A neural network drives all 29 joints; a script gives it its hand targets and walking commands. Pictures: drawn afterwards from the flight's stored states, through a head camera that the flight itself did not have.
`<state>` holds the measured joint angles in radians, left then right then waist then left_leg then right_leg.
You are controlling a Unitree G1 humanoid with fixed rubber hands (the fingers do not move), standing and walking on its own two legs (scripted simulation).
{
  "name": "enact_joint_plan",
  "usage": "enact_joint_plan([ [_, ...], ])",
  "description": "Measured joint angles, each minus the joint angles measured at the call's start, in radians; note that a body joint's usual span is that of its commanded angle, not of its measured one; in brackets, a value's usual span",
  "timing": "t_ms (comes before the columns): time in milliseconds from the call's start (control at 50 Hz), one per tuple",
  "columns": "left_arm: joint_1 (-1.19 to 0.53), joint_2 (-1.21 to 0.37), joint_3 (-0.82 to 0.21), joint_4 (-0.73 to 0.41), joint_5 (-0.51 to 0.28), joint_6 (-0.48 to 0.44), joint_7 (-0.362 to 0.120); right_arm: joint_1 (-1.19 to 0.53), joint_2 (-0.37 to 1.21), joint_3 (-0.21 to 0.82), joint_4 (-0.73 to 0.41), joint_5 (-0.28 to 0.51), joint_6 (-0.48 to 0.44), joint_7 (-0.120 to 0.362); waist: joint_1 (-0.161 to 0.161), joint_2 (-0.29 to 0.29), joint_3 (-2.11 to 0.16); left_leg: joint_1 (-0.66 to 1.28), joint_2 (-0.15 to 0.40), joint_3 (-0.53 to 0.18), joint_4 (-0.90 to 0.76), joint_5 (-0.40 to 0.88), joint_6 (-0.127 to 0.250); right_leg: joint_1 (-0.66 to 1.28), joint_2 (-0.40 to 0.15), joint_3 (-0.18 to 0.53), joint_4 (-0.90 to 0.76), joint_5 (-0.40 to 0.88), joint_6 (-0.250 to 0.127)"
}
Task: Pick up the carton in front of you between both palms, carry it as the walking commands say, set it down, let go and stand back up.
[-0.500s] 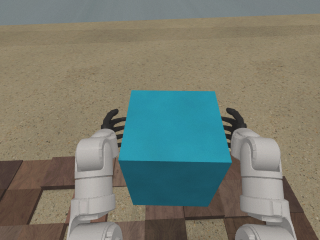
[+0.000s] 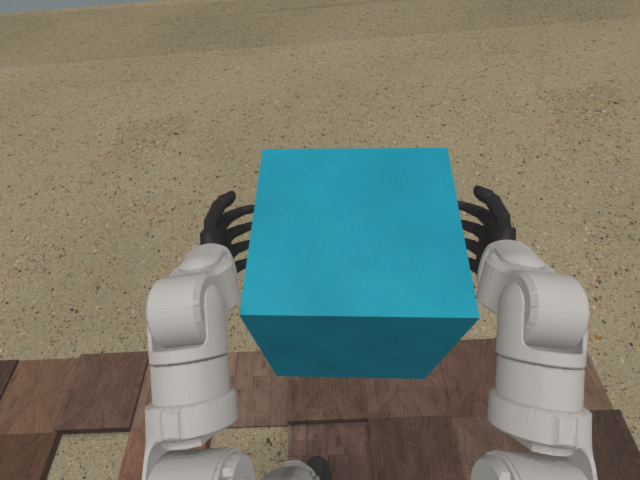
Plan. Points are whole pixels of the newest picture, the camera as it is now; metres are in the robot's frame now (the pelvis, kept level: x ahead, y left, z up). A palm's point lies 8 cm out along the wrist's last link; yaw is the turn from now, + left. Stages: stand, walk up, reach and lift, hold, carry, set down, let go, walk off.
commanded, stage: carry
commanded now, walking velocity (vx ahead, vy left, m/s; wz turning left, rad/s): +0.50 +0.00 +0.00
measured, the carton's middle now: (351, 275) +0.36 +0.00 +0.05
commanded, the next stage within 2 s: none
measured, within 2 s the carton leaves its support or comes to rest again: neither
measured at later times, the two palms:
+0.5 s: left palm (274, 126) +0.65 +0.13 +0.08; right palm (456, 117) +0.64 -0.17 +0.09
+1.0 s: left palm (272, 16) +0.95 +0.16 +0.13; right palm (418, 7) +0.96 -0.14 +0.13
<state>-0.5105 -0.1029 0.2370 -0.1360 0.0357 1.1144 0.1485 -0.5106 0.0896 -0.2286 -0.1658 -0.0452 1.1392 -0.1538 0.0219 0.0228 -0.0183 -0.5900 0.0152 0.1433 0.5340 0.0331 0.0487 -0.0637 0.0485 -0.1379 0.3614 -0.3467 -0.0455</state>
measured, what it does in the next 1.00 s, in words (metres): walks ahead: left foot, then right foot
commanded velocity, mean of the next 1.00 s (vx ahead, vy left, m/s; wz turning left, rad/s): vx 0.50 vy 0.00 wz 0.00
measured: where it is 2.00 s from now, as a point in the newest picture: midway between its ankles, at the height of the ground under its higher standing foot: (332, 219)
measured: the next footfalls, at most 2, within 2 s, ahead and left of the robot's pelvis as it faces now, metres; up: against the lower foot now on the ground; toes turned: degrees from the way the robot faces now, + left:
left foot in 0.06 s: +0.21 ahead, +0.06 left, -0.01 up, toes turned +6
right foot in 0.54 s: +0.56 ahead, -0.09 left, +0.00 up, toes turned -5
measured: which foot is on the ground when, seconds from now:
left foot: up 0.00-0.04, down 0.06-0.54, up 0.56-1.00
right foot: down 0.00-0.06, up 0.08-0.52, down 0.54-1.00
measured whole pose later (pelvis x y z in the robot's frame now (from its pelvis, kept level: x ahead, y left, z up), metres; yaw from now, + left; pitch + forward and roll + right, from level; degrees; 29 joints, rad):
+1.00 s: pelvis +0.61 +0.00 -0.01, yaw +0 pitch +5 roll -1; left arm -0.59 -0.08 0.20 -0.08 0.01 1.13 0.17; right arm -0.53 0.06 -0.26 -0.18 -0.03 1.16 -0.15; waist 0.07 0.03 -0.06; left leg -0.61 0.07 0.03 0.60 -0.01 0.03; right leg -0.20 0.03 -0.11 0.53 -0.42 -0.05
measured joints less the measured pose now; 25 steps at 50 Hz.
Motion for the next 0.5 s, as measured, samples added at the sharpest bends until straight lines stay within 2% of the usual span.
enact_joint_plan([
  [40, -0.004, 0.01, 0.0, 0.023, 0.005, 0.016, 0.0, -0.01, 0.002, -0.002, 0.034, -0.008, 0.009, 0.003, -0.003, -0.007, -0.021, 0.075, -0.029, 0.028, -0.095, 0.057, 0.023, 0.025, 0.001, 0.007, 0.094, -0.075, 0.035],
  [60, -0.005, 0.016, 0.0, 0.037, 0.006, 0.023, -0.001, -0.018, 0.005, -0.003, 0.056, -0.016, 0.012, 0.005, -0.008, -0.005, -0.03, 0.123, -0.035, 0.04, -0.129, 0.095, 0.034, 0.021, 0.002, 0.006, 0.187, -0.115, 0.048],
  [80, -0.011, 0.028, -0.002, 0.058, 0.004, 0.025, -0.002, -0.022, 0.01, -0.005, 0.078, -0.023, 0.008, 0.006, -0.021, -0.027, -0.034, 0.129, -0.044, 0.05, -0.095, 0.152, 0.06, -0.007, -0.017, 0.002, 0.316, -0.145, 0.053],
  [100, -0.014, 0.039, 0.0, 0.078, -0.001, 0.027, -0.007, -0.027, 0.015, -0.003, 0.105, -0.031, 0.001, 0.006, -0.034, -0.049, -0.033, 0.118, -0.056, 0.056, -0.027, 0.102, 0.087, -0.069, -0.025, 0.032, 0.491, -0.163, 0.053],
  [140, -0.002, 0.045, 0.004, 0.107, -0.001, 0.034, -0.011, -0.028, 0.015, 0.002, 0.154, -0.036, 0.001, 0.007, -0.055, -0.048, -0.033, 0.126, -0.062, 0.051, 0.038, -0.028, 0.127, -0.22, -0.01, 0.083, 0.81, -0.156, 0.028],
  [160, 0.009, 0.038, 0.005, 0.117, 0.004, 0.038, -0.011, -0.015, 0.015, 0.002, 0.164, -0.03, 0.005, 0.013, -0.065, -0.041, -0.033, 0.142, -0.063, 0.046, 0.042, -0.06, 0.13, -0.288, -0.012, 0.092, 0.905, -0.136, 0.015],
  [200, 0.03, 0.014, 0.01, 0.117, 0.022, 0.042, -0.011, 0.019, 0.014, 0.001, 0.163, -0.021, 0.006, 0.014, -0.079, -0.028, -0.031, 0.18, -0.062, 0.039, 0.028, -0.071, 0.124, -0.408, -0.035, 0.098, 0.98, -0.091, 0.003],
  [280, 0.092, -0.029, 0.015, 0.063, 0.048, 0.024, -0.015, 0.085, 0.025, 0.003, 0.122, -0.001, -0.019, 0.014, -0.089, -0.02, -0.029, 0.254, -0.062, 0.026, 0.01, -0.149, 0.114, -0.61, -0.098, 0.112, 0.975, -0.038, 0.014],
  [360, 0.174, -0.047, -0.001, -0.021, 0.05, 0.002, -0.02, 0.147, 0.044, 0.021, 0.063, 0.007, -0.043, 0.017, -0.091, -0.015, -0.04, 0.343, -0.053, 0.002, -0.025, -0.209, 0.098, -0.715, -0.14, 0.095, 0.819, 0.002, 0.035],
  [420, 0.212, -0.041, -0.018, -0.069, 0.041, -0.006, -0.022, 0.173, 0.053, 0.038, 0.024, 0.007, -0.052, 0.018, -0.09, -0.016, -0.048, 0.421, -0.042, -0.018, -0.059, -0.254, 0.079, -0.717, -0.13, 0.069, 0.617, 0.122, 0.029],
  [500, 0.198, -0.022, -0.042, -0.081, 0.033, -0.008, -0.022, 0.168, 0.036, 0.053, -0.004, 0.008, -0.05, 0.018, -0.075, -0.019, -0.053, 0.521, -0.025, -0.038, -0.042, -0.345, 0.055, -0.597, -0.061, 0.007, 0.283, 0.296, 0.001],
])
